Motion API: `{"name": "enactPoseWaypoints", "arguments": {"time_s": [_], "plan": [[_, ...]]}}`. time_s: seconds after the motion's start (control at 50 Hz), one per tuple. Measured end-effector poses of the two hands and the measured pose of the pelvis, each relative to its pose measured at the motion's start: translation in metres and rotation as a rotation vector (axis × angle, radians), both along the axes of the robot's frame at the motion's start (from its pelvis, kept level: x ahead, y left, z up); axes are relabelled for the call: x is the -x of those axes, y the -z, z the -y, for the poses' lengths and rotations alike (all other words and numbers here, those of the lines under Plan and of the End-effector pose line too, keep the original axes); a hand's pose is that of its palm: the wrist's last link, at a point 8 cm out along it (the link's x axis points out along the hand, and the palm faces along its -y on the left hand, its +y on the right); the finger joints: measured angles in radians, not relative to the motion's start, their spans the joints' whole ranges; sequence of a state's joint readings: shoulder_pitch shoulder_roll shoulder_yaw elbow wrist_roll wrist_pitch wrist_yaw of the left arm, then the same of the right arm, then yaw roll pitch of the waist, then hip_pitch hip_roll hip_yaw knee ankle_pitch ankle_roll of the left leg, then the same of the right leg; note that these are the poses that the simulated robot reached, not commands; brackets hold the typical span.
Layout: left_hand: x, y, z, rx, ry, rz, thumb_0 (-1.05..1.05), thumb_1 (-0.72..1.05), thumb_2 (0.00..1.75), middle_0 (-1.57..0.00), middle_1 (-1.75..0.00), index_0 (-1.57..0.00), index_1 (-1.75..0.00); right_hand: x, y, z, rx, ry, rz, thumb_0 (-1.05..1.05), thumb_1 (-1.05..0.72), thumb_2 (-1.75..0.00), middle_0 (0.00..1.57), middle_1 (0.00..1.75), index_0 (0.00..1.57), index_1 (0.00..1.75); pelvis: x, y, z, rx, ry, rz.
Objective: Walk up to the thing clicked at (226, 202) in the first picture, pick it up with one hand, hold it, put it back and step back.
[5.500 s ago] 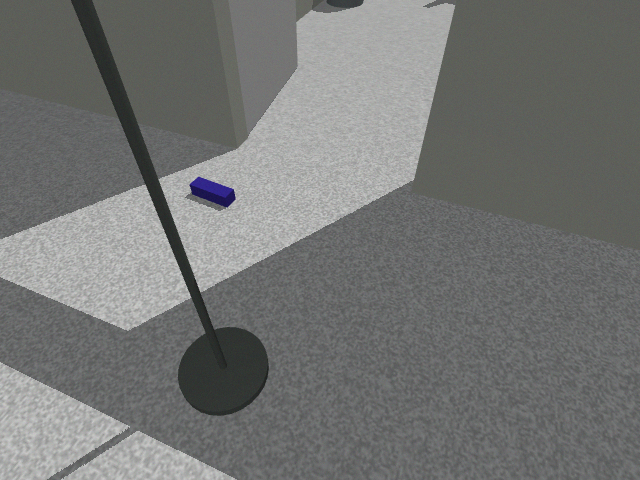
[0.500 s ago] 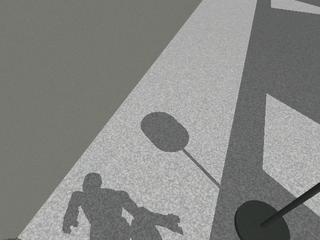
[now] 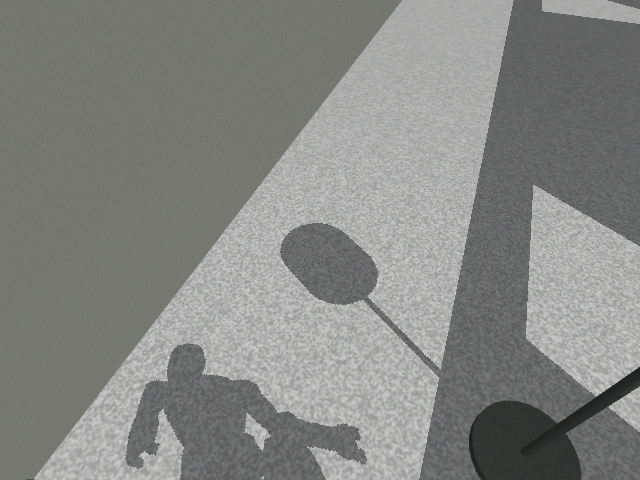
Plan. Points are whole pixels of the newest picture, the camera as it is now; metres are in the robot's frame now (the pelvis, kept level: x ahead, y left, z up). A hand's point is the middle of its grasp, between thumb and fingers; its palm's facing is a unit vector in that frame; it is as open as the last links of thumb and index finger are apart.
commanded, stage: stand
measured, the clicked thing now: out of the picture +0.54 -1.46 -0.75
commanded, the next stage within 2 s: walk up in 1.16 s
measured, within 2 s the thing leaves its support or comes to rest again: neither
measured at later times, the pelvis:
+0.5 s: pelvis +0.01 +0.00 +0.00, yaw +0 degrees
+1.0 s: pelvis +0.01 +0.00 +0.00, yaw -1 degrees
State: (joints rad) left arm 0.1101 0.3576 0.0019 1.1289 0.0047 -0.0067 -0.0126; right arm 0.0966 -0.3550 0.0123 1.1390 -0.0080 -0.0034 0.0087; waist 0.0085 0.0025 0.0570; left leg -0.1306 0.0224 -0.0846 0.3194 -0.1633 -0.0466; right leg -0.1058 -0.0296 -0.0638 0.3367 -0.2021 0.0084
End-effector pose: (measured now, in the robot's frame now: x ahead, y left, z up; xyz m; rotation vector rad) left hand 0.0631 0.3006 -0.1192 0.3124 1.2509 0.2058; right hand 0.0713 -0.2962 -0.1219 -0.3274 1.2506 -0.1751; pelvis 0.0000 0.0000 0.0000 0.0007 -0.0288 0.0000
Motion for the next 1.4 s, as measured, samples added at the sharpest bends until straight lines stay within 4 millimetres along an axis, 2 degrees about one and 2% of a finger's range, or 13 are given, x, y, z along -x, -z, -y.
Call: {"name": "enactPoseWaypoints", "arguments": {"time_s": [0.46,0.84,1.18,1.28,1.4], "plan": [[-0.013,0.000,0.003,0.001,0.011,0.010,0.00,0.90,0.90,-0.21,-0.30,-0.20,-0.30,0.000,0.000,0.002,0.003,0.007,-0.006,0.01,-0.90,-0.90,0.21,0.30,0.20,0.30,-0.006,0.000,0.001,-0.001,0.007,-0.001],[-0.015,-0.001,0.003,-0.004,0.022,0.012,0.00,0.90,0.90,-0.21,-0.30,-0.20,-0.30,-0.001,0.000,0.003,0.001,0.015,0.007,0.01,-0.90,-0.90,0.21,0.30,0.20,0.30,-0.006,0.000,0.002,-0.001,0.015,0.004],[-0.012,0.000,0.001,0.007,0.028,0.026,0.01,0.90,0.90,-0.21,-0.30,-0.20,-0.30,0.009,-0.003,0.002,0.004,0.026,0.014,0.01,-0.90,-0.90,0.21,0.30,0.20,0.30,-0.002,0.000,-0.001,0.000,0.020,0.012],[-0.005,-0.002,-0.012,0.009,-0.014,0.084,0.00,0.90,0.90,-0.21,-0.30,-0.20,-0.30,0.007,-0.004,0.006,0.014,-0.002,0.001,0.01,-0.90,-0.90,0.21,0.30,0.20,0.30,-0.010,0.004,-0.005,0.002,-0.008,0.011],[0.018,0.005,-0.052,-0.009,-0.065,0.007,0.00,0.90,0.90,-0.21,-0.30,-0.20,-0.30,-0.024,-0.014,-0.002,0.055,-0.042,0.023,0.01,-0.90,-0.90,0.21,0.30,0.20,0.30,-0.032,0.010,-0.029,0.025,-0.027,0.021]]}}
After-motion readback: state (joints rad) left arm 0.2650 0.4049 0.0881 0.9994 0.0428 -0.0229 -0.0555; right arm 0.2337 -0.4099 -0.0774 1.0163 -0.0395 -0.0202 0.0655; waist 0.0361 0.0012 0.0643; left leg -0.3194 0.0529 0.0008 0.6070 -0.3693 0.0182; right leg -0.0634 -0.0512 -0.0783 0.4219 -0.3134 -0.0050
